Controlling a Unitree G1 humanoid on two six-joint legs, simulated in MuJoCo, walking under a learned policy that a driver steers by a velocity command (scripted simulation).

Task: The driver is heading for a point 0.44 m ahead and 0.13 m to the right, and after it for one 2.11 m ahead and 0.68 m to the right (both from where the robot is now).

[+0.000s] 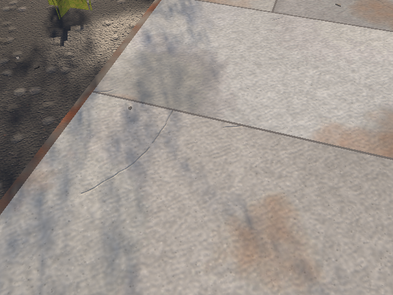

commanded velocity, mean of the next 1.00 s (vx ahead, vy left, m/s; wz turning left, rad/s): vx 0.49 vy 0.00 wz -0.61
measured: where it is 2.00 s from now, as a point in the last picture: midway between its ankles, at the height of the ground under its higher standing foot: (226, 205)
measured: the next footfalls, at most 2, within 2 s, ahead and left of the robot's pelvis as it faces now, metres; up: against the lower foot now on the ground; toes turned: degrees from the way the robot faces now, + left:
left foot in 0.34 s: +0.52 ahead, +0.08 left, +0.00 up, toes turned -16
right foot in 0.70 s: +0.66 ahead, -0.23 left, +0.00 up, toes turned -35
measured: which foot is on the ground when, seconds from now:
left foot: up 0.00-0.32, down 0.34-0.70, up 0.72-1.00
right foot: down 0.00-0.34, up 0.36-0.68, down 0.70-1.00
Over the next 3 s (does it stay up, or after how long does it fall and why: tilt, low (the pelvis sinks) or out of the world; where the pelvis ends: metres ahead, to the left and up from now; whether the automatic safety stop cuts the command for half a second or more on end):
stays up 1.74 -0.42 0.02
